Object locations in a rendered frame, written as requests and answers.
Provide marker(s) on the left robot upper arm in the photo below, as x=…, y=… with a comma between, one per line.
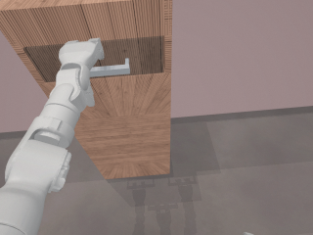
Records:
x=39, y=169

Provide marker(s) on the drawer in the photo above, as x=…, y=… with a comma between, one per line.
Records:
x=145, y=56

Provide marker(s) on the handle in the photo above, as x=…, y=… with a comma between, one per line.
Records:
x=111, y=70

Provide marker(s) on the robot left forearm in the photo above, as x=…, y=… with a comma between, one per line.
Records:
x=58, y=119

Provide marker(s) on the left robot hand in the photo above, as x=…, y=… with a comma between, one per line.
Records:
x=87, y=53

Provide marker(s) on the cabinet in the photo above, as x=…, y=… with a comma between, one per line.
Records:
x=127, y=132

